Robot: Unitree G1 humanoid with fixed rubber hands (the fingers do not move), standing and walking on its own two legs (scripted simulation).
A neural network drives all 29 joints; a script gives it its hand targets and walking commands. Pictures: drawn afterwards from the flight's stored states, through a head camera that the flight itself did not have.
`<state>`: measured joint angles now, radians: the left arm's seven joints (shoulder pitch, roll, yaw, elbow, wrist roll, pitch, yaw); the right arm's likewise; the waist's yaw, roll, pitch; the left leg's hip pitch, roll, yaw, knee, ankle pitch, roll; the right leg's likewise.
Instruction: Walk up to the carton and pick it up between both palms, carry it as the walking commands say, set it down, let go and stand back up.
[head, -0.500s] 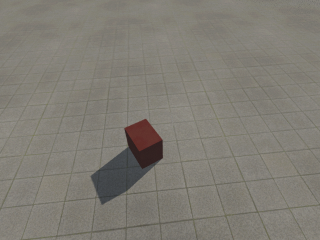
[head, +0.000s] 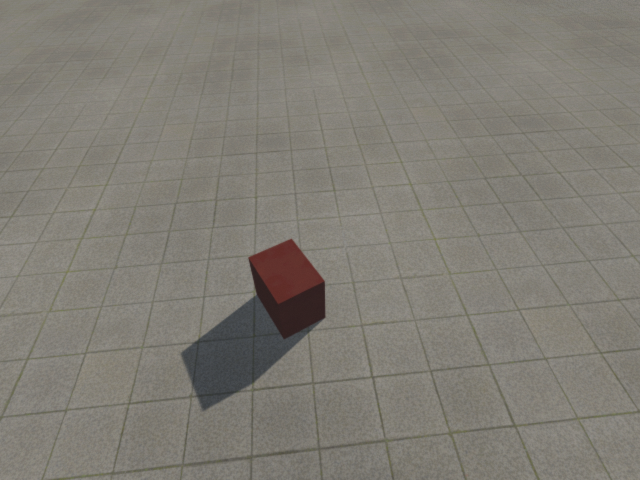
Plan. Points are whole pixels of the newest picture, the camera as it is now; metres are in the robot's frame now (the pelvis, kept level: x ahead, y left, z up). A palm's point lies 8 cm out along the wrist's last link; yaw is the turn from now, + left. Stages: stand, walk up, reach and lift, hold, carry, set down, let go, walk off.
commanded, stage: stand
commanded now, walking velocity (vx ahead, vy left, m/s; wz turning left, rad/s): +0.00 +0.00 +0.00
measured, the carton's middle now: (287, 288) +0.91 +0.16 -0.67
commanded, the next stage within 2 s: walk up in 0.20 s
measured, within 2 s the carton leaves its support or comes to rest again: neither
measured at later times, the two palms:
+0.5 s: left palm out of the picture +0.06 +0.30 -0.12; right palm out of the picture +0.09 -0.28 -0.12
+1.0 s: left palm (113, 448) +0.22 +0.34 -0.15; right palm out of the picture +0.16 -0.14 -0.13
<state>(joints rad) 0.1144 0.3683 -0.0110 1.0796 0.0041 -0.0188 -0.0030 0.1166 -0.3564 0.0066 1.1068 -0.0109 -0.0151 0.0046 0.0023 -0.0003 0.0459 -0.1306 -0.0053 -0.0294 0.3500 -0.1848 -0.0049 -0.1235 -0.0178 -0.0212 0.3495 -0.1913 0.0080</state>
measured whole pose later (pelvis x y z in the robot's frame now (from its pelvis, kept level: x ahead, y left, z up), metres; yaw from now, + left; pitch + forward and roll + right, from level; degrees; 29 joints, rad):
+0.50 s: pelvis +0.02 +0.01 +0.00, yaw +2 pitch +0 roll +1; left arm 0.18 0.33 0.03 1.03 0.02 -0.02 0.01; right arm 0.16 -0.34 -0.03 1.08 -0.03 0.03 0.04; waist 0.02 -0.01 0.00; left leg -0.36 0.01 0.02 0.78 -0.38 -0.01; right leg -0.14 -0.05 -0.05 0.35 -0.23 0.00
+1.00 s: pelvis +0.20 +0.08 +0.00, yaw +5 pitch -1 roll -4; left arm 0.20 0.25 0.05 1.04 0.03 0.02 -0.04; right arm 0.40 -0.12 -0.02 1.13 -0.02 -0.08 0.00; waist -0.02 -0.01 0.05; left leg 0.03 0.11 0.06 0.30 -0.30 -0.03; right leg -0.59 -0.12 -0.06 0.91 -0.08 0.06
